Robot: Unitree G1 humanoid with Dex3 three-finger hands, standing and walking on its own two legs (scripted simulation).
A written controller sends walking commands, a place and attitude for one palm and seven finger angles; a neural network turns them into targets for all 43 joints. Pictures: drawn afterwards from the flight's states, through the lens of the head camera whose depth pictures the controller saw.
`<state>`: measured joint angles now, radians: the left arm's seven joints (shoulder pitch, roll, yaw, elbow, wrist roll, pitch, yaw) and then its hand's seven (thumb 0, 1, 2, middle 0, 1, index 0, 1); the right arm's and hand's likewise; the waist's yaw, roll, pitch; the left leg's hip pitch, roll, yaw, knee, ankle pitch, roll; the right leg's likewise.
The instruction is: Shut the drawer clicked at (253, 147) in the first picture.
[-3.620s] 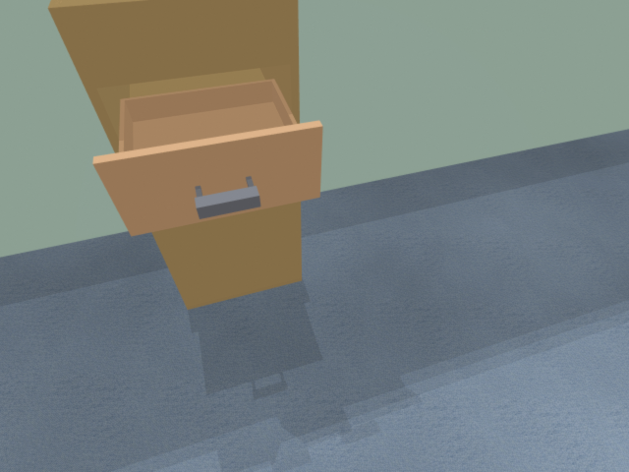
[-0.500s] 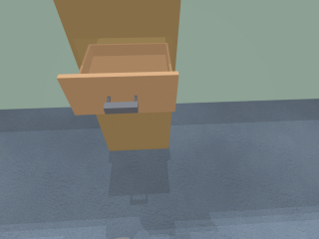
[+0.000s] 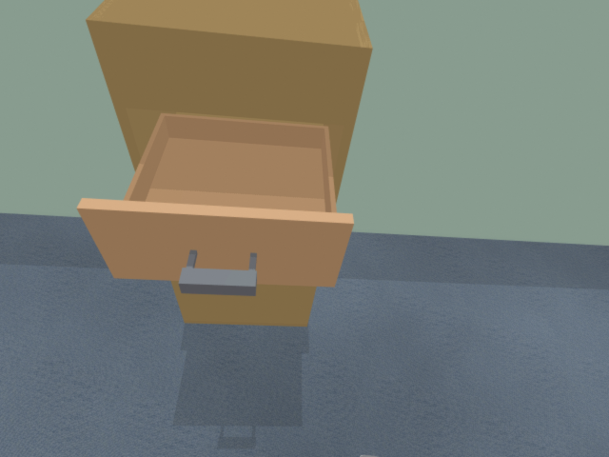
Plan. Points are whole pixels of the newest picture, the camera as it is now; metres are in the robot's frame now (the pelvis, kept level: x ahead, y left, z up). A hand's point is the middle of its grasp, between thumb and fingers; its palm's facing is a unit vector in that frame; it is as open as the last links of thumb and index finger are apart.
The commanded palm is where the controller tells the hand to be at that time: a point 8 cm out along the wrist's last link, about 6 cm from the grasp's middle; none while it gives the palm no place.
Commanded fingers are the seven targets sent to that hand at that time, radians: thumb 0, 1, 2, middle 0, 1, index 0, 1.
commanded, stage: come to a stop and stand still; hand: left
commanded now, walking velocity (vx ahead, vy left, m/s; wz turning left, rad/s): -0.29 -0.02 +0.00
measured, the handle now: (221, 269) +0.38 +0.16 -0.01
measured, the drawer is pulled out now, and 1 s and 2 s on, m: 0.24 0.24 0.24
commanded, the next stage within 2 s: look again from close up in 0.86 s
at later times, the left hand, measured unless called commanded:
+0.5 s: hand out of the picture +0.04 +0.14 -0.16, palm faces +0.10 -0.95 -0.28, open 7.4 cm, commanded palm none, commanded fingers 0.00 0.90 0.90 -0.20 -0.30 -0.20 -0.30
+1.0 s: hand out of the picture -0.04 +0.16 -0.18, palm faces +0.01 -0.98 -0.18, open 7.4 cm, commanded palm none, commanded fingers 0.00 0.90 0.90 -0.20 -0.30 -0.20 -0.30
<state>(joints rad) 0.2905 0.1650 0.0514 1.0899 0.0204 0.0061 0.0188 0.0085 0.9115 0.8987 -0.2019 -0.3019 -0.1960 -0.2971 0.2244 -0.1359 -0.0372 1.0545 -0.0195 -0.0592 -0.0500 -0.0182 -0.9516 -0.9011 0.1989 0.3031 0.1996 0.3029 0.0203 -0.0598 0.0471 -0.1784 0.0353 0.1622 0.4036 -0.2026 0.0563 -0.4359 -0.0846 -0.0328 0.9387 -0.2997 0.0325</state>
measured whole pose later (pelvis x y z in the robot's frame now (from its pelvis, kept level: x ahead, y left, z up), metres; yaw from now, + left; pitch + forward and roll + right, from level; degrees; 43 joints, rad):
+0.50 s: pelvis -0.02 -0.05 -0.01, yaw +1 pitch -2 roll +3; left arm 0.19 0.16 0.05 0.98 0.03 0.01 0.05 0.01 0.90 0.90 -0.21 -0.30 -0.20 -0.30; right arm 0.17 -0.22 -0.09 1.01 -0.03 0.08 -0.01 0.01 -0.91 -0.90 0.19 0.30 0.19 0.30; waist 0.03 0.01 0.08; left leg -0.39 0.01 0.00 1.04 -0.41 -0.05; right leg -0.32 -0.10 -0.08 0.50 -0.15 -0.01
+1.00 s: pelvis -0.04 -0.02 +0.00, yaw +0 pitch +1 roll +0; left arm 0.28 0.18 0.03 1.10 0.02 0.02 0.02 0.01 0.91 0.90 -0.20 -0.30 -0.20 -0.30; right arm 0.39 -0.10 -0.02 1.13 -0.02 -0.02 -0.04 0.01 -0.90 -0.90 0.20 0.30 0.20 0.30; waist -0.03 -0.03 0.03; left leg -0.18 0.03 0.04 0.43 -0.26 -0.01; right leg -0.31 -0.04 -0.03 0.63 -0.25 0.00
